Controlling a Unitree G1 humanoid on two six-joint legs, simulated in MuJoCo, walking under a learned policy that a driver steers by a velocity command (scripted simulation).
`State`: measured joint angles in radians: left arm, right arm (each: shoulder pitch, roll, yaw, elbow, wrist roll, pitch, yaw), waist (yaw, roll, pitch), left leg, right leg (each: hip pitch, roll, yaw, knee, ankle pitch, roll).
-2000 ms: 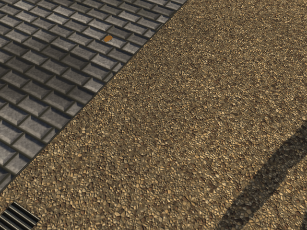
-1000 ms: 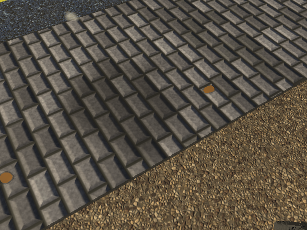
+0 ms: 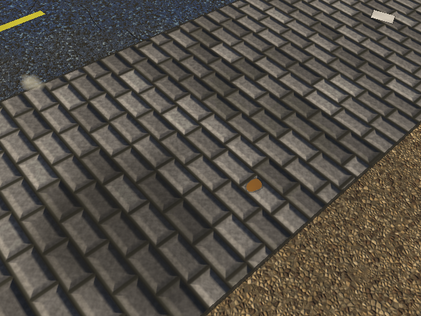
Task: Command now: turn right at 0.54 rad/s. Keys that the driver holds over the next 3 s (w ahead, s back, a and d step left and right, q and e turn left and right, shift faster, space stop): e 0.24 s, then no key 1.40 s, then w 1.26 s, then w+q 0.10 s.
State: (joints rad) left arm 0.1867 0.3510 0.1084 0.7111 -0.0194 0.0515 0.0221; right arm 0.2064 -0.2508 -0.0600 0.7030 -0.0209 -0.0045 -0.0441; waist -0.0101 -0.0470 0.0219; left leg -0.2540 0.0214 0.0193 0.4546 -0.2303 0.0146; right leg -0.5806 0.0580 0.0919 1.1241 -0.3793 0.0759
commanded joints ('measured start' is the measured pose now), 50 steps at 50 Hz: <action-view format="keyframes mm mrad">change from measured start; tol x16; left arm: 1 -59 27 -2 -104 -8 -6 -6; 14 59 229 46 -164 25 -7 -21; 50 -7 -15 -46 71 27 -44 1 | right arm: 1 -9 -155 -38 -67 2 -3 -12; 50 -30 -95 8 35 10 -27 22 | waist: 1 -25 196 -52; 11 13 228 -95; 14 16 -279 -162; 17 33 -66 -138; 30 -1 -78 -66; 34 60 204 -99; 50 9 40 -35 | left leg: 1 200 229 -148 -122 382 193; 11 145 282 -22 16 413 138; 13 -154 159 119 342 41 -22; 14 -427 22 95 571 -458 -93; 16 -422 45 -61 747 -392 -84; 29 -67 24 -35 178 -111 -79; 33 190 145 -145 -7 391 9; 36 23 83 -115 -37 70 16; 50 50 41 -73 -1 117 5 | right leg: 1 -120 -50 -37 -39 26 42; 10 193 -62 -165 -506 55 -43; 12 403 -32 -151 -736 284 -108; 14 681 -452 391 -712 934 -384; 20 422 -266 113 -772 660 -310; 34 333 -63 3 -689 111 -112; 50 363 -81 17 -668 272 -99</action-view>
